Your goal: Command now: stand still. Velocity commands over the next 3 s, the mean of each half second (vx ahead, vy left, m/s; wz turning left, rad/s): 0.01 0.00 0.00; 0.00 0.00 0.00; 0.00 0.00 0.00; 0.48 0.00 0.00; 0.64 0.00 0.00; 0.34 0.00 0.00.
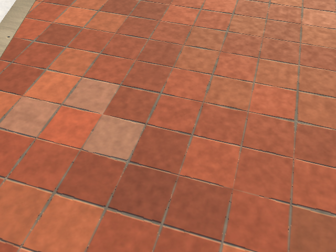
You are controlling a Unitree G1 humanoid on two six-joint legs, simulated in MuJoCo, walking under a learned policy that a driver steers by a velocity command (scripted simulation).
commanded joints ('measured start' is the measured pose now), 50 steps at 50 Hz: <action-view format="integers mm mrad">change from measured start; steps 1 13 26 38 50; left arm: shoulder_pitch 41 59 90 131 167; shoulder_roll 115 91 74 57 44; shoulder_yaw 20 18 15 12 9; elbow -22 -4 15 27 30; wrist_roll -2 0 2 1 0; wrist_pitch -4 5 6 5 3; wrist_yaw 3 3 7 8 8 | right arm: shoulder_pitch -6 -25 -32 -7 20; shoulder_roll -90 -88 -75 -64 -54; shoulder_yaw -17 -21 -20 -15 -9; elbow -28 19 65 95 109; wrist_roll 4 7 7 7 8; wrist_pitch -5 14 18 16 15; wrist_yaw -6 -15 -17 -20 -21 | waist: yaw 4 1 -3 -5 -6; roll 1 -9 -3 -2 -2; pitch -47 -20 12 31 38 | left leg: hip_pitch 146 160 158 147 142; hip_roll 40 44 40 38 37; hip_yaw -37 -40 -39 -39 -39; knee -23 -20 -48 -63 -65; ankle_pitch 216 221 150 108 106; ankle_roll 49 44 34 29 27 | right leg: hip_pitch -82 -63 -69 -77 -78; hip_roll -46 -33 -25 -21 -19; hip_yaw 38 22 15 11 8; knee -107 -116 -150 -166 -170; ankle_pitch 197 218 133 92 94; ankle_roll -38 -33 -28 -28 -29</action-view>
